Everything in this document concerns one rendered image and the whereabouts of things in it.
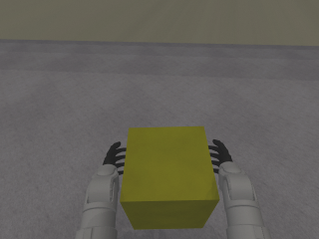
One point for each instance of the left robot hand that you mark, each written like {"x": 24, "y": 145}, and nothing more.
{"x": 111, "y": 157}

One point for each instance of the robot left forearm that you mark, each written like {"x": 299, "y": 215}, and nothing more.
{"x": 101, "y": 205}

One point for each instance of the robot right forearm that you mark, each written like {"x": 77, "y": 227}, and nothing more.
{"x": 241, "y": 205}

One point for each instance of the carton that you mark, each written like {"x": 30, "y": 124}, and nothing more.
{"x": 168, "y": 179}

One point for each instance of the right robot hand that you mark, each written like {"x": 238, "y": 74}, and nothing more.
{"x": 222, "y": 155}

